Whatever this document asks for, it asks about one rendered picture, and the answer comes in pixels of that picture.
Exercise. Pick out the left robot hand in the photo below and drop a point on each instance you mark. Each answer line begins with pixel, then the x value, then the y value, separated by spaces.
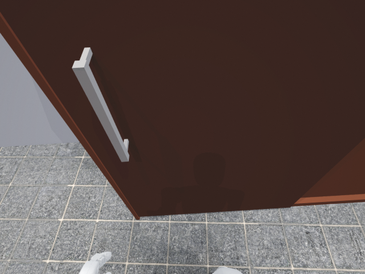
pixel 96 262

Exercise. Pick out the handle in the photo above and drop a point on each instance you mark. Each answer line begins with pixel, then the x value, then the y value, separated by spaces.
pixel 87 81

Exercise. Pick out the wardrobe door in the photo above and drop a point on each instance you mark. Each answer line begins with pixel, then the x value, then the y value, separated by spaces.
pixel 228 105
pixel 346 178

